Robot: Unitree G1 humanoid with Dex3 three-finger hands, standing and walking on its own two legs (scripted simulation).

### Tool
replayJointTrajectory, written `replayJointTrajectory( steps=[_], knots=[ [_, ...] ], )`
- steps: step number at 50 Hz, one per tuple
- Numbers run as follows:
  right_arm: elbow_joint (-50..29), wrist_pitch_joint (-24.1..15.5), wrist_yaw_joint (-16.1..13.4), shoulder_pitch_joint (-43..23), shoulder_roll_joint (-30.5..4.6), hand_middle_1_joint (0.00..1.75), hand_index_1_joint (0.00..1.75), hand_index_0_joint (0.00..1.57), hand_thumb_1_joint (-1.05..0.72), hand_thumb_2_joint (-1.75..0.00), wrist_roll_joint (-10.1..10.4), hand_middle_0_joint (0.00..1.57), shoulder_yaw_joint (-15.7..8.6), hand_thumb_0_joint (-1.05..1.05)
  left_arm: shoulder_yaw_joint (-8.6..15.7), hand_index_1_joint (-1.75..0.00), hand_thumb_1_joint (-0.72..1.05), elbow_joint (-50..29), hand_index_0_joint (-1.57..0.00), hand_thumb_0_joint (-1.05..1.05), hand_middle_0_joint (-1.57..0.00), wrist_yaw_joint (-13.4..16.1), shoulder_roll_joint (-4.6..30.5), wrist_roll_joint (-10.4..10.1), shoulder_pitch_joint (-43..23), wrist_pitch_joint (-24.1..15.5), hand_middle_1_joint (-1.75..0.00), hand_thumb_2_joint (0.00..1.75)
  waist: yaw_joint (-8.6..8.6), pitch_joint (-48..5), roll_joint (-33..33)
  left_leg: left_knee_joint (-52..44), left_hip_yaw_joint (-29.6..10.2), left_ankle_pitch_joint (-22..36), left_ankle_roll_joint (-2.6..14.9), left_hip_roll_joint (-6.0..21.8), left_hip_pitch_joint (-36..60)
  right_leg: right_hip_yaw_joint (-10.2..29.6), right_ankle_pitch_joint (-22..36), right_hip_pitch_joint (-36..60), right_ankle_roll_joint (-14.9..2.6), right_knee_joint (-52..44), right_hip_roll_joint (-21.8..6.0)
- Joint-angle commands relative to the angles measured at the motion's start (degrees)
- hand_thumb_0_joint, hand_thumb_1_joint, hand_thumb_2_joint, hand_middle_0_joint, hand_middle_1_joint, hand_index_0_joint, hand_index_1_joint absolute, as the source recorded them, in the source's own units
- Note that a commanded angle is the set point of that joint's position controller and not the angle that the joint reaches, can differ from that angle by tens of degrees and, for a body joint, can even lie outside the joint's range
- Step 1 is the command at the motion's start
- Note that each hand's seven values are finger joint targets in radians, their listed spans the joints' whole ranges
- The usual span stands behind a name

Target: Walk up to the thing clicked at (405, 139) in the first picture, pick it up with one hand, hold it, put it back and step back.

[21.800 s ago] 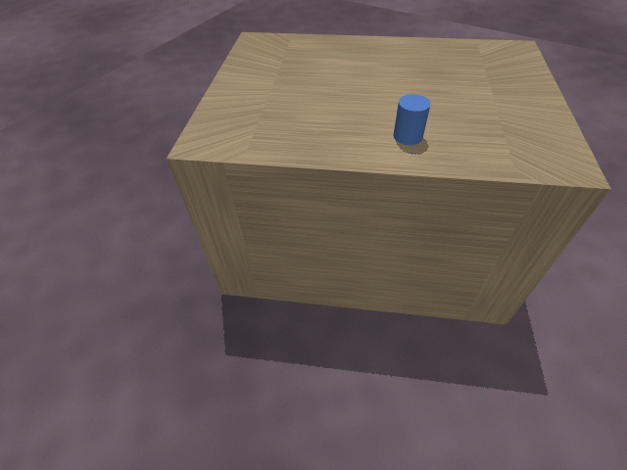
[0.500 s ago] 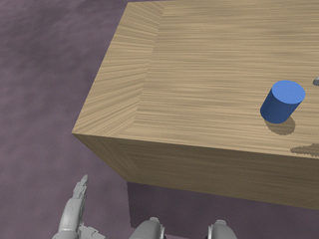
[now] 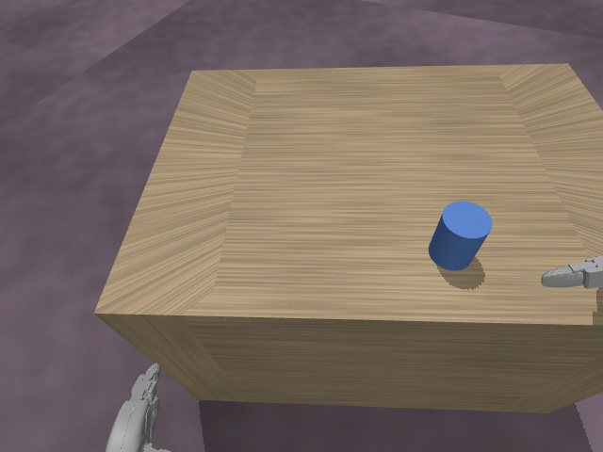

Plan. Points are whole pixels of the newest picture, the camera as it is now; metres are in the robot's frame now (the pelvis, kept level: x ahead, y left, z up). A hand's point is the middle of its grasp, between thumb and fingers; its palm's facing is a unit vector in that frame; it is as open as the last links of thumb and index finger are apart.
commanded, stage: sink last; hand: right
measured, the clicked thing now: (458, 236) +0.46 -0.22 -0.05
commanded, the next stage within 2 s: home in 0.82 s
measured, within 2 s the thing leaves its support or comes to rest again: neither
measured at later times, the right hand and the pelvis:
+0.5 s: hand (564, 440) +0.15 -0.22 +0.05, palm faces +0.34 +0.88 -0.34, open 17.4 cm; pelvis -0.02 +0.03 +0.00, yaw -2 degrees
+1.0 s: hand out of the picture +0.14 -0.26 +0.06, palm faces +0.42 +0.81 -0.42, open 17.3 cm; pelvis -0.03 +0.04 +0.01, yaw -3 degrees
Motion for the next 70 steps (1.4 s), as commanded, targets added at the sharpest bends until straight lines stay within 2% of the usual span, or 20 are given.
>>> replayJointTrajectory(
  steps=[1, 4, 5, 7, 10, 16, 19, 21, 23, 26, 28, 31, 36, 40, 47, 54, 60, 64, 66, 70],
  knots=[
    [-28.23, -1.06, -0.59, 2.74, -8.75, 0.05, 0.05, 0.05, 0.53, -0.05, 2.87, 0.06, -0.29, 0.0, 6.37, -0.05, -0.54, -5.68, -0.05, 0.0, -0.06, 1.95, 8.09, -1.09, 5.27, -1.45, -0.05, 0.06, -1.74, -12.04, -4.93, -3.31, 3.8, 22.62, 2.67, -2.2, 4.86, -0.06, 29.54, 18.96, 1.06, -6.07, 0.39],
    [-43.19, -0.6, -0.95, 9.41, -6.24, 0.05, 0.05, 0.05, 0.53, -0.05, 4.06, 0.06, -0.6, 0.0, 4.88, -0.06, -0.54, -3.8, -0.05, 0.0, -0.06, 2.21, 5.38, -1.08, 2.35, -1.23, -0.05, 0.07, -3.61, -8.33, -6.63, -4.13, 3.42, 19.07, 2.85, -1.84, 6.26, -0.43, 23.99, 17.19, 1.0, -8.16, 0.66],
    [-46.9, -0.69, -1.33, 11.1, -8.0, 0.05, 0.05, 0.05, 0.52, -0.05, 4.07, 0.06, -2.44, 0.0, 6.59, -0.05, -0.54, -2.47, -0.05, 0.0, -0.06, 2.62, 6.48, -0.88, 2.21, -1.13, -0.05, 0.07, -3.57, -8.5, -7.84, -4.38, 3.25, 18.7, 2.88, -1.72, 6.83, -0.41, 23.32, 17.3, 0.99, -8.51, 0.83],
    [-51.16, -0.64, -1.85, 17.46, -4.71, 0.05, 0.05, 0.05, 0.52, -0.05, 4.35, 0.06, -1.34, 0.0, 5.99, -0.06, -0.54, -1.59, -0.05, 0.0, -0.06, 2.97, 5.76, -0.4, -0.08, -1.41, -0.05, 0.07, -4.35, -7.2, -6.99, -4.25, 3.53, 18.48, 2.84, -1.77, 8.08, -0.09, 23.43, 16.96, 1.17, -8.67, 0.65],
    [-59.21, -1.25, -2.62, 23.84, -0.75, 0.05, 0.05, 0.05, 0.52, -0.06, 4.36, 0.06, 0.78, 0.0, 8.84, -0.06, -0.54, -2.61, -0.05, 0.0, -0.06, 4.82, 8.08, 0.32, -3.83, -2.36, -0.05, 0.07, -3.38, -9.37, -6.21, -3.72, 3.55, 19.46, 2.6, -1.63, 9.2, 0.05, 24.07, 19.4, 1.05, -8.46, 0.66],
    [-60.15, -1.92, -2.86, 41.27, 6.12, 0.06, 0.06, 0.05, 0.53, -0.06, 4.19, 0.05, 3.22, 0.0, 10.73, -0.06, -0.53, -4.74, -0.05, 0.0, -0.05, 6.97, 8.65, 0.74, -1.53, -4.16, -0.06, 0.06, -3.64, -3.75, 2.31, -5.01, 3.67, 14.96, 1.61, -1.03, 8.37, -0.26, 16.92, 16.99, -0.06, -8.92, 1.4],
    [-63.38, -2.68, -2.25, 47.17, 7.34, 0.06, 0.06, 0.05, 0.55, -0.05, 4.31, 0.05, 3.37, 0.0, 6.98, -0.06, -0.52, -4.81, -0.05, 0.0, -0.05, 6.33, 3.92, 0.54, 0.98, -4.7, -0.06, 0.06, -5.28, -0.37, 1.67, -5.61, 3.39, 13.28, 1.36, -0.41, 7.9, -1.12, 14.82, 14.36, -0.28, -8.99, 2.32],
    [-62.86, -2.65, -1.61, 50.57, 8.71, 0.06, 0.06, 0.05, 0.56, -0.05, 4.34, 0.05, 4.43, 0.0, 7.59, -0.06, -0.53, -3.42, -0.05, 0.0, -0.05, 6.15, 3.85, 0.46, 2.95, -4.94, -0.06, 0.06, -4.62, 1.95, 1.48, -5.5, 3.55, 11.38, 1.46, -0.58, 5.88, -1.28, 13.0, 13.88, -0.38, -9.5, 2.34],
    [-64.43, -2.9, -1.57, 45.31, 7.88, 0.06, 0.06, 0.05, 0.55, -0.05, 4.19, 0.05, 4.56, 0.0, 6.38, -0.06, -0.53, -2.54, -0.05, 0.0, -0.05, 6.14, 3.14, 0.78, 1.41, -5.31, -0.06, 0.07, -3.48, 3.48, -0.4, -6.33, 2.61, 8.4, 1.36, -0.11, 3.82, -1.48, 9.37, 13.05, -0.44, -9.64, 2.72],
    [-64.73, -3.52, -2.04, 42.84, 6.49, 0.06, 0.06, 0.05, 0.54, -0.06, 4.09, 0.05, 3.25, 0.0, 10.35, -0.07, -0.53, -1.94, -0.05, 0.0, -0.06, 7.2, 7.35, 1.27, -2.45, -6.86, -0.06, 0.07, -3.04, 5.09, -0.28, -7.46, 1.99, 1.87, 1.61, 0.3, 1.48, -1.01, 3.49, 13.09, -0.34, -10.43, 2.68],
    [-64.64, -3.93, -2.21, 44.25, 6.29, 0.06, 0.06, 0.05, 0.54, -0.06, 3.89, 0.05, 2.24, 0.0, 12.39, -0.06, -0.53, -3.47, -0.05, 0.0, -0.05, 7.82, 9.0, 1.51, -1.7, -7.92, -0.06, 0.06, -3.15, 1.5, 2.3, -7.06, 2.15, 3.67, 1.45, 0.33, 3.05, -0.61, 5.79, 15.08, -0.38, -9.5, 2.6],
    [-61.88, -5.0, -2.62, 46.24, 5.38, 0.06, 0.06, 0.05, 0.55, -0.06, 3.74, 0.05, 0.47, 0.0, 9.0, -0.06, -0.53, -3.46, -0.05, 0.0, -0.05, 7.78, 5.64, 1.71, -1.45, -8.74, -0.05, 0.06, -5.56, 1.72, 3.61, -7.97, 1.2, 4.87, 1.27, 1.25, 5.2, -0.96, 8.43, 14.21, -0.2, -8.28, 3.22],
    [-60.92, -7.0, -2.36, 44.95, 3.94, 0.06, 0.06, 0.05, 0.56, -0.06, 3.7, 0.05, -1.6, 0.0, 5.99, -0.06, -0.54, -2.92, -0.04, 0.0, -0.05, 7.63, 3.13, 2.14, -3.79, -9.32, -0.05, 0.07, -6.51, 2.19, 2.15, -9.83, -0.49, 3.06, 1.2, 2.22, 6.09, -1.53, 7.79, 13.66, 0.13, -8.77, 3.68],
    [-57.47, -8.07, -2.26, 45.28, 3.41, 0.06, 0.06, 0.05, 0.55, -0.06, 3.91, 0.05, -3.3, 0.0, 7.61, -0.06, -0.54, -0.41, -0.04, 0.0, -0.05, 7.66, 5.03, 2.41, -3.65, -10.17, -0.05, 0.08, -6.19, 4.58, 1.7, -10.72, -0.29, 3.35, 1.2, 2.14, 6.26, -1.45, 7.89, 14.03, 0.1, -9.95, 3.53],
    [-48.37, -10.07, -1.52, 45.82, 5.25, 0.05, 0.05, 0.05, 0.55, -0.06, 3.47, 0.05, -2.43, 0.0, 9.23, -0.14, -0.42, -1.6, -0.12, 0.0, -0.12, 7.54, 6.97, 2.22, -1.42, -11.29, -0.13, 0.16, -4.66, 3.68, 6.0, -12.01, 0.96, 5.68, 1.06, 1.51, 7.59, -1.28, 10.45, 17.62, -0.1, -11.94, 3.15],
    [-46.13, -10.69, -0.91, 41.77, 10.3, 0.06, 0.06, 0.06, 0.53, -0.07, 2.54, 0.06, 6.02, 0.0, -1.54, -0.2, 0.14, 0.75, -0.14, 0.0, -0.14, 6.35, -2.04, 2.24, -6.66, -12.33, -0.2, 0.56, -4.87, 5.19, -0.38, -11.36, 1.81, 6.16, 1.89, 0.69, 8.11, -1.35, 8.87, 16.91, -0.08, -14.64, 2.94],
    [-39.71, -8.39, -1.33, 42.78, 11.49, 0.06, 0.06, 0.06, 0.51, -0.08, 1.55, 0.06, 10.05, 0.0, 4.9, -0.25, 0.61, 4.91, -0.17, 0.0, -0.17, 7.04, 5.78, 3.06, -4.67, -12.52, -0.25, 0.74, -2.0, -0.68, -0.5, -8.84, 3.42, 15.7, 2.01, -0.6, 10.45, -0.35, 16.86, 21.05, 0.14, -14.08, 1.82],
    [-33.93, -6.47, -1.17, 38.83, 14.2, 0.06, 0.06, 0.06, 0.53, -0.07, 1.06, 0.06, 13.99, 0.0, 3.32, -0.28, 0.79, 5.24, -0.19, 0.0, -0.19, 6.81, 3.46, 2.89, -6.71, -11.93, -0.28, 0.84, -1.89, -1.46, 1.3, -8.53, 3.46, 19.13, 1.78, -0.5, 11.49, -0.06, 20.35, 21.31, 0.02, -13.03, 1.69],
    [-31.63, -5.56, -1.32, 35.81, 14.92, 0.06, 0.06, 0.06, 0.53, -0.07, 0.86, 0.06, 15.77, 0.0, 1.6, -0.29, 0.85, 5.27, -0.19, 0.0, -0.2, 6.46, 1.8, 2.72, -8.36, -11.6, -0.29, 0.87, -2.3, 0.41, 0.29, -8.72, 3.55, 15.65, 2.11, -0.74, 11.1, 0.19, 17.33, 19.52, 0.34, -14.04, 1.3],
    [-27.27, -4.74, -1.82, 34.24, 15.52, 0.05, 0.05, 0.05, 0.55, -0.06, 0.54, 0.05, 17.11, 0.0, 0.37, -0.3, 0.89, 4.57, -0.2, 0.0, -0.2, 6.24, 0.94, 2.82, -9.81, -11.06, -0.29, 0.9, -2.63, -1.96, -0.08, -8.92, 3.32, 16.13, 2.27, -0.64, 13.03, -0.19, 17.6, 19.83, 0.5, -14.13, 1.33]
  ],
)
